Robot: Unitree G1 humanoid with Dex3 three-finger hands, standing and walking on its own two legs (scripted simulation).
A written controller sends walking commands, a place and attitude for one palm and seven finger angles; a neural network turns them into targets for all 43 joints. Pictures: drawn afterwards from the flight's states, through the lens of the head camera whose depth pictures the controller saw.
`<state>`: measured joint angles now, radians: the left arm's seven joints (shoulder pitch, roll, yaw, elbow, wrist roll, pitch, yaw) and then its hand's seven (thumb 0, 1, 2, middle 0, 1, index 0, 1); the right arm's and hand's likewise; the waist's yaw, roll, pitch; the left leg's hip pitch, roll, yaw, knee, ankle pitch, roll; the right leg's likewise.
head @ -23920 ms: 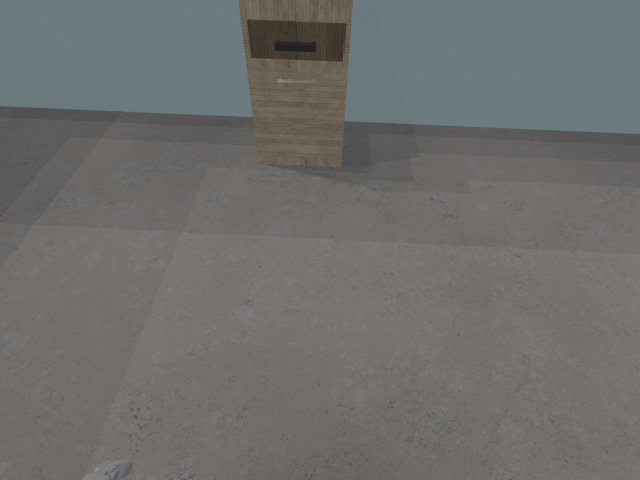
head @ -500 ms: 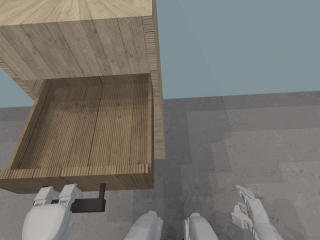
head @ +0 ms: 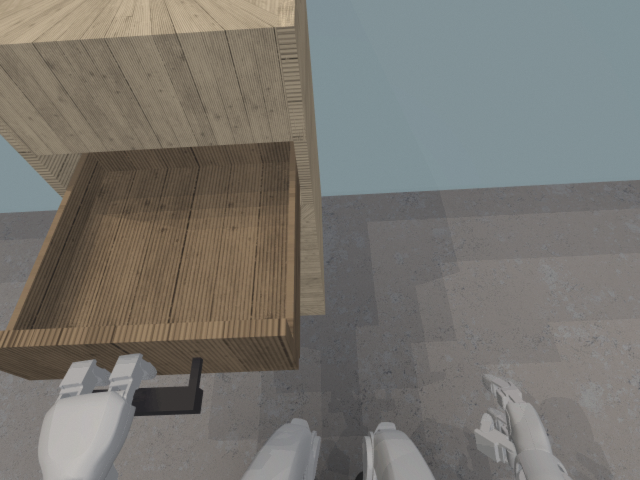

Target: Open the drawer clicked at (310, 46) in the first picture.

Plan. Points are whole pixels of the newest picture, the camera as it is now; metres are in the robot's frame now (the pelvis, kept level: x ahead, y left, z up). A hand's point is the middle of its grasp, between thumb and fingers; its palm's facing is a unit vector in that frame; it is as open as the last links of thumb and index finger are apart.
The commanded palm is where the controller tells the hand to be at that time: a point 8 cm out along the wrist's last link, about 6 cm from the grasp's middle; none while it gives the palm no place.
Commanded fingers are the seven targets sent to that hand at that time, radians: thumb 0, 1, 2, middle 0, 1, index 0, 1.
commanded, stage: lift the hand off the handle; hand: left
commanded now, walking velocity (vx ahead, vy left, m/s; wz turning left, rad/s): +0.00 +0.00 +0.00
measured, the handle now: (135, 384) +0.22 +0.26 -0.03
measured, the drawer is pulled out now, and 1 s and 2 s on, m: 0.30 0.30 0.30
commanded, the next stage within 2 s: none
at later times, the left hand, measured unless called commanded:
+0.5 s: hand (106, 428) +0.17 +0.27 -0.02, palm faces -0.09 -0.06 -0.99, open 13.4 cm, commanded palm +0.16 +0.27 +0.04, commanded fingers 0.00 -0.50 0.30 -0.30 -1.20 -0.30 -1.20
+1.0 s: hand (87, 421) +0.17 +0.27 +0.02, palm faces -0.07 -0.08 -0.99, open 13.4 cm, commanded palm +0.16 +0.27 +0.08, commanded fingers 0.00 -0.50 0.30 -0.30 -1.20 -0.30 -1.20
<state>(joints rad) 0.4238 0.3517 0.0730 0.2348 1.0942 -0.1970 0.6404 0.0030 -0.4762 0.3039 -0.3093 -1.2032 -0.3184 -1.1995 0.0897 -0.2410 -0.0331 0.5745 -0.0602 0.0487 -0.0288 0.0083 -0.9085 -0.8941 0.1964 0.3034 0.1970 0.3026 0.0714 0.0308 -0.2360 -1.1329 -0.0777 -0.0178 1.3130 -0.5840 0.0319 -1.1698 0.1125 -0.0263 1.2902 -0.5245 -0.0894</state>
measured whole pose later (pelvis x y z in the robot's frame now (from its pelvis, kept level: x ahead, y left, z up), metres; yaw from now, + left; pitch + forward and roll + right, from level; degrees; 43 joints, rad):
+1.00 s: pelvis +0.02 +0.02 +0.05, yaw -1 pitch +16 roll -1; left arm 0.53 0.34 -0.01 0.09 1.06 -0.10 0.57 0.00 -0.48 0.30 -0.32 -1.20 -0.39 -1.21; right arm 0.13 -0.23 -0.01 0.52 -0.04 0.07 -0.01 0.01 -0.91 -0.89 0.20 0.30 0.20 0.30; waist 0.07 0.06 -0.20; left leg -0.84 -0.08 -0.02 1.08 -0.52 0.06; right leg -0.87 0.11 0.01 1.05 -0.46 -0.06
